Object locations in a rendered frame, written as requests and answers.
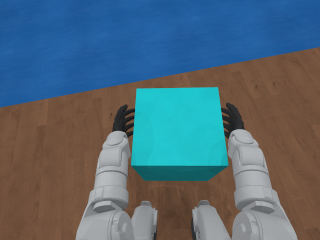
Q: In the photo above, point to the robot left upper arm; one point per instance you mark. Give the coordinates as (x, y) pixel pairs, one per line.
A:
(110, 225)

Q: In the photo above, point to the right robot forearm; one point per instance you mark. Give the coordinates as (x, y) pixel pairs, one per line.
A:
(252, 180)

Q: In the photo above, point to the carton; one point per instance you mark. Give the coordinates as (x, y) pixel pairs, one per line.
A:
(178, 134)

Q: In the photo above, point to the robot right thigh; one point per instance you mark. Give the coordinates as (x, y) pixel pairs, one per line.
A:
(208, 224)

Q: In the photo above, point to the left robot hand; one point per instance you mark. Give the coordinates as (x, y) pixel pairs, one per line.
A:
(120, 120)

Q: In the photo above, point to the robot right upper arm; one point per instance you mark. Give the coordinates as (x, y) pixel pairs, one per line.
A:
(254, 225)

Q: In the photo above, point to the right robot shin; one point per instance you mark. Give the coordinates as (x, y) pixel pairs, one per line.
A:
(202, 202)

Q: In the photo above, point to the left robot forearm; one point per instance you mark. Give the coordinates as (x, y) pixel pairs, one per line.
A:
(110, 187)

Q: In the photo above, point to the right robot hand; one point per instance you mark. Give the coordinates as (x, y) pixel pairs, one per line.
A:
(234, 119)

